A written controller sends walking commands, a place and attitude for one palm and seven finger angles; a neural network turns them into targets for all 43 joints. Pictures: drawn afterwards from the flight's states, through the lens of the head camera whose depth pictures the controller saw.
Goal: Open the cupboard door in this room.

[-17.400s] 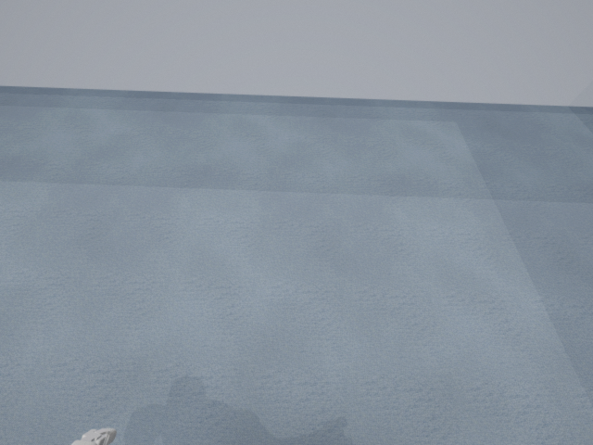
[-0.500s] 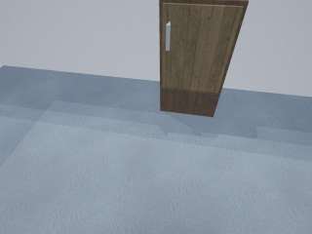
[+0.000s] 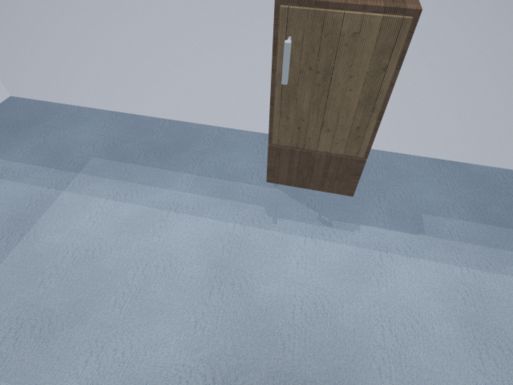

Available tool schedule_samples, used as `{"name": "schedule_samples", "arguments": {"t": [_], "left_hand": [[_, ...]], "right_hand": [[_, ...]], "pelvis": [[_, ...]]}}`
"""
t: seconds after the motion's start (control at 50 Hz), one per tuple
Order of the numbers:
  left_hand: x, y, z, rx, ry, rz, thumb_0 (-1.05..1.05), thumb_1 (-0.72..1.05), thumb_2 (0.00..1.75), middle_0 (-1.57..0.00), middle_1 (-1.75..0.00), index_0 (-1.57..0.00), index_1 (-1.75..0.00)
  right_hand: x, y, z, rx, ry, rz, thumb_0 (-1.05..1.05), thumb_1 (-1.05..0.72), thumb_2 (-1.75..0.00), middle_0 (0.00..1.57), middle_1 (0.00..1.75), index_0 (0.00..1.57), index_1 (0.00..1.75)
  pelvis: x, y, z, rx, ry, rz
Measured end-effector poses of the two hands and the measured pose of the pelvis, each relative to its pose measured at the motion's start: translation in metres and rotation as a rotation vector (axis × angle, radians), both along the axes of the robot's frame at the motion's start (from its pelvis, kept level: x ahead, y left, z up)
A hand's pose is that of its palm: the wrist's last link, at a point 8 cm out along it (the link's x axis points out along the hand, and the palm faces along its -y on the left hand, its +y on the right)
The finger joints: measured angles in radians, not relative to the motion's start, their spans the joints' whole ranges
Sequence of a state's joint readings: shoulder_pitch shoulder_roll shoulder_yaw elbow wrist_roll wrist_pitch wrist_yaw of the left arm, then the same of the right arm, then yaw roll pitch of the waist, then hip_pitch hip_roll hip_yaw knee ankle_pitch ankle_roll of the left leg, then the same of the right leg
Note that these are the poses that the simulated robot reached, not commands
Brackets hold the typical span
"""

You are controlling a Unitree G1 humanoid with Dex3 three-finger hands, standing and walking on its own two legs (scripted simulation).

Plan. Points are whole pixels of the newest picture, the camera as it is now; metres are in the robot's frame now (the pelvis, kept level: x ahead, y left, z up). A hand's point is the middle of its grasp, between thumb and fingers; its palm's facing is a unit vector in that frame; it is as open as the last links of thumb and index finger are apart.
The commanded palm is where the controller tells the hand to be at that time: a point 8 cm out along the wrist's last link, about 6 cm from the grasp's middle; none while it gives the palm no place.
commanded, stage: look at it before walking up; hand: left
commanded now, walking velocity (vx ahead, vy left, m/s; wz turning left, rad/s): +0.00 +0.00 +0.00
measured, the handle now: (287, 60) +1.18 -0.03 -0.06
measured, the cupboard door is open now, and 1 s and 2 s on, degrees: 0 0 0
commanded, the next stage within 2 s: walk to a spot facing it in 0.34 s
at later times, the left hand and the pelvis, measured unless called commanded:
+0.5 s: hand out of the picture -0.01 +0.20 -0.18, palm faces +0.02 -0.98 -0.20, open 7.4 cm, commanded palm none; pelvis -0.01 +0.02 +0.00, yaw -1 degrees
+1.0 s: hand out of the picture +0.06 +0.14 -0.16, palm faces -0.08 -0.98 -0.19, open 7.4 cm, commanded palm none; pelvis +0.08 -0.03 +0.00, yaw -10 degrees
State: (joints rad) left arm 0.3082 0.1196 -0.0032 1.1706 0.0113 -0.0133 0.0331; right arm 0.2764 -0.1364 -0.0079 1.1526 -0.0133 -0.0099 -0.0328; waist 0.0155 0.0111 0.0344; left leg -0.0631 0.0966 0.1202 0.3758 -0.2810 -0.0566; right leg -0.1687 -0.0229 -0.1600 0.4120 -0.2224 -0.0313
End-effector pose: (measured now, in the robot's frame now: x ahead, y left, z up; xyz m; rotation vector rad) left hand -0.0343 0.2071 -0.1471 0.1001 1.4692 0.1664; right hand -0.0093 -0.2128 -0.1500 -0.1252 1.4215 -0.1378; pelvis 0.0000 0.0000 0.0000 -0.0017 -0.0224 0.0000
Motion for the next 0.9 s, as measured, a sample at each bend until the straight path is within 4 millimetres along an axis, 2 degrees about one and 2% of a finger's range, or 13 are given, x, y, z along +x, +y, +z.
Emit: {"name": "schedule_samples", "arguments": {"t": [0.14,0.36,0.52,0.62,0.68,0.76,0.82,0.86,0.9], "left_hand": [[0.001,0.006,0.0,-0.004,-0.014,-0.007,0.01,0.91,0.9,-0.2,-0.3,-0.2,-0.3],[0.015,0.029,0.002,0.028,-0.062,-0.033,0.01,0.91,0.9,-0.2,-0.3,-0.2,-0.3],[0.02,0.04,0.003,0.039,-0.075,-0.047,0.01,0.91,0.9,-0.2,-0.3,-0.2,-0.3],[0.022,0.041,-0.001,0.028,-0.036,-0.071,0.01,0.91,0.9,-0.2,-0.3,-0.2,-0.3],[0.035,0.037,0.0,0.031,-0.017,-0.097,0.01,0.91,0.9,-0.2,-0.3,-0.2,-0.3],[0.069,0.023,0.002,0.046,-0.055,-0.126,0.01,0.91,0.9,-0.2,-0.3,-0.2,-0.3],[0.091,0.012,-0.004,0.063,-0.119,-0.116,0.01,0.91,0.9,-0.2,-0.3,-0.2,-0.3],[0.095,0.005,-0.002,0.063,-0.124,-0.101,0.01,0.91,0.9,-0.2,-0.3,-0.2,-0.3],[0.094,-0.003,0.002,0.055,-0.092,-0.102,0.01,0.91,0.9,-0.2,-0.3,-0.2,-0.3]], "right_hand": [[-0.013,0.012,0.0,0.012,0.012,-0.011,0.01,-0.91,-0.9,0.19,0.3,0.19,0.3],[-0.033,0.03,0.0,0.029,0.028,-0.037,0.01,-0.91,-0.9,0.19,0.3,0.19,0.3],[-0.038,0.03,0.0,0.015,0.027,-0.045,0.01,-0.91,-0.9,0.19,0.3,0.2,0.3],[-0.041,0.025,-0.005,0.007,0.018,-0.096,0.01,-0.91,-0.9,0.19,0.3,0.2,0.3],[-0.045,0.018,-0.01,0.012,0.02,-0.137,0.01,-0.9,-0.9,0.2,0.3,0.2,0.3],[-0.046,0.003,-0.02,0.028,0.061,-0.162,0.01,-0.9,-0.9,0.2,0.3,0.2,0.3],[-0.034,-0.013,-0.029,0.038,0.1,-0.15,0.01,-0.9,-0.9,0.2,0.3,0.2,0.3],[-0.011,-0.025,-0.025,0.031,0.085,-0.137,0.01,-0.91,-0.9,0.2,0.3,0.2,0.3],[0.023,-0.037,-0.017,0.016,0.023,-0.127,0.01,-0.91,-0.9,0.19,0.3,0.19,0.3]], "pelvis": [[-0.004,0.007,0.0,0.0,-0.002,-0.002],[-0.01,0.017,0.0,0.004,-0.007,-0.008],[-0.013,0.024,0.0,0.005,-0.007,-0.021],[-0.005,0.023,-0.006,0.015,-0.002,-0.063],[0.004,0.017,-0.008,0.02,0.0,-0.09],[0.022,0.001,-0.015,0.024,0.002,-0.113],[0.035,-0.013,-0.024,0.015,0.004,-0.118],[0.043,-0.019,-0.02,0.014,0.004,-0.128],[0.052,-0.024,-0.013,0.018,0.007,-0.141]]}}
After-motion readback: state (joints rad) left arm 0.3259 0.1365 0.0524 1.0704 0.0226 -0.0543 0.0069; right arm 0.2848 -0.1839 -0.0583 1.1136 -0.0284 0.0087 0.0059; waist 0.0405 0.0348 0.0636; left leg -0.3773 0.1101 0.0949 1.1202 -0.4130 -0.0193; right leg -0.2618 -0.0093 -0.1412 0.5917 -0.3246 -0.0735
